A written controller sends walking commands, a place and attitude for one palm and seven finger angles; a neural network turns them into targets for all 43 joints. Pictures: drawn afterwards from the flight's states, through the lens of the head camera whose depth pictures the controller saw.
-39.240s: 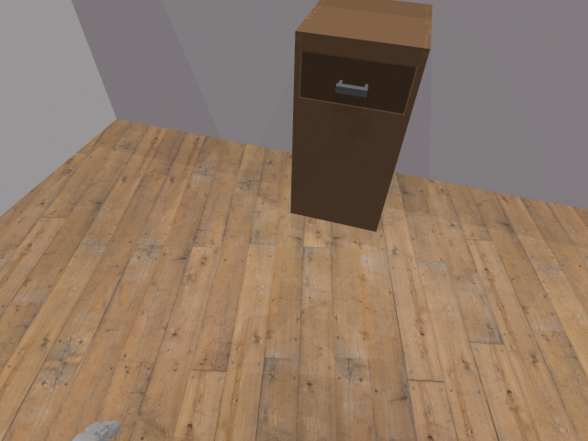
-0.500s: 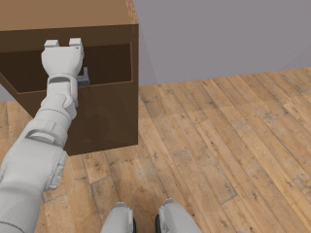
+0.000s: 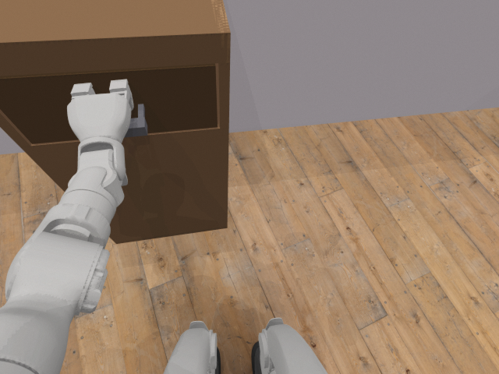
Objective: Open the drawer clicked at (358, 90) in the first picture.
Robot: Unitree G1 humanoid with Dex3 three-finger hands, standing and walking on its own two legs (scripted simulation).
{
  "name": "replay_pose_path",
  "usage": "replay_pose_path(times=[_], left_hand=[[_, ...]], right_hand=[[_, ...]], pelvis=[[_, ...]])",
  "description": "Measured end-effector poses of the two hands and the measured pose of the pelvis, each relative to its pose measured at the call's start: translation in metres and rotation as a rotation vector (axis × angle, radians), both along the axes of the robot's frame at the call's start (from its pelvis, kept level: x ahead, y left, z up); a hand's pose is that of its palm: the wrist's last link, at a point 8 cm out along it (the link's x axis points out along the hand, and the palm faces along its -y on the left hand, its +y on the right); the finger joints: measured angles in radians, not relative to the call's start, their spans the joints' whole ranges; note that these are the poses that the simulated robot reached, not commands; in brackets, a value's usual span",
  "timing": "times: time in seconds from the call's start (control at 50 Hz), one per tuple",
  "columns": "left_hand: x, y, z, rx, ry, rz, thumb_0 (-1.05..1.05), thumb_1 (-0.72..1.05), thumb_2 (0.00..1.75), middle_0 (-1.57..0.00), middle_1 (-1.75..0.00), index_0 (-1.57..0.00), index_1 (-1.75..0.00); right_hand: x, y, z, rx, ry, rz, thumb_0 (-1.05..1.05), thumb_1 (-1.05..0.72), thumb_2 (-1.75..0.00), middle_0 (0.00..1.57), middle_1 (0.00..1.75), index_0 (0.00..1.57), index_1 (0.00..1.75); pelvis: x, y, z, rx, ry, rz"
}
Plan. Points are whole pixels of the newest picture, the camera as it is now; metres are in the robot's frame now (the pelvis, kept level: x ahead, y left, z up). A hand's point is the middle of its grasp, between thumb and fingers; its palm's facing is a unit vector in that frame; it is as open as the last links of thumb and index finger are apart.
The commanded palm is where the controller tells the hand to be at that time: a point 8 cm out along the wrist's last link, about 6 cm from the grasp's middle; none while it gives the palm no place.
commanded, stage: lift the hand off the handle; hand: left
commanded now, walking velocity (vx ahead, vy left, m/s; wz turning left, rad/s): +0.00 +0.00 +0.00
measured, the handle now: (116, 120) +0.55 +0.21 +0.02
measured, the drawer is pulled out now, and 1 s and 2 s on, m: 0.00 0.00 0.00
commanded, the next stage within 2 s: none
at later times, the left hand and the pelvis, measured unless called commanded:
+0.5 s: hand (109, 133) +0.51 +0.21 +0.03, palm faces -0.05 -0.02 -1.00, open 13.4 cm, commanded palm +0.51 +0.20 +0.10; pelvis +0.04 -0.01 +0.04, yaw +0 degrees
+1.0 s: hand (105, 125) +0.51 +0.21 +0.05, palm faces -0.05 -0.05 -1.00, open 13.2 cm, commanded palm +0.51 +0.20 +0.14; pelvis +0.08 -0.01 +0.06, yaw +0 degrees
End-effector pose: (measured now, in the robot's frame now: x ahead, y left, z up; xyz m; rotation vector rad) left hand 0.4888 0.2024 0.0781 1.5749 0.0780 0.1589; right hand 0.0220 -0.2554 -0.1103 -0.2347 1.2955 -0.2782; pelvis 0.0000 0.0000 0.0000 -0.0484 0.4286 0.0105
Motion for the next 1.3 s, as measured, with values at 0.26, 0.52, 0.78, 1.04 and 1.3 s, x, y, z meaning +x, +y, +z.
replay_pose_path(times=[0.26, 0.52, 0.78, 1.04, 1.3], left_hand=[[0.001, 0.0, 0.01, -0.005, 0.115, 0.003, 0.0, -0.49, 0.3, -0.33, -1.21, -0.36, -1.22], [0.002, 0.004, 0.011, -0.033, 0.097, -0.035, 0.0, -0.49, 0.3, -0.35, -1.22, -0.4, -1.21], [0.004, 0.005, 0.017, -0.053, 0.124, -0.033, -0.01, -0.49, 0.3, -0.4, -1.22, -0.44, -1.22], [0.003, 0.006, 0.032, -0.059, 0.098, -0.053, -0.01, -0.49, 0.3, -0.45, -1.23, -0.45, -1.22], [0.003, 0.004, 0.064, -0.044, 0.071, -0.049, -0.01, -0.49, 0.3, -0.44, -1.23, -0.44, -1.22]], right_hand=[[0.011, -0.013, 0.024, -0.02, -0.03, -0.021, 0.01, -0.9, -0.9, 0.2, 0.3, 0.21, 0.3], [0.039, -0.021, 0.034, -0.008, -0.011, -0.025, 0.01, -0.9, -0.9, 0.2, 0.3, 0.21, 0.3], [0.086, -0.013, 0.043, 0.023, -0.062, -0.016, 0.01, -0.9, -0.9, 0.2, 0.3, 0.21, 0.3], [0.112, -0.011, 0.05, 0.026, -0.097, -0.007, 0.01, -0.9, -0.9, 0.2, 0.3, 0.21, 0.3], [0.11, -0.006, 0.055, 0.046, -0.122, -0.009, 0.01, -0.9, -0.9, 0.2, 0.3, 0.21, 0.3]], pelvis=[[0.018, -0.011, 0.023, 0.011, -0.043, -0.002], [0.044, -0.014, 0.037, 0.013, -0.049, 0.0], [0.069, -0.012, 0.051, 0.02, -0.081, -0.003], [0.08, -0.007, 0.058, 0.023, -0.113, -0.004], [0.076, -0.005, 0.065, 0.027, -0.161, -0.005]])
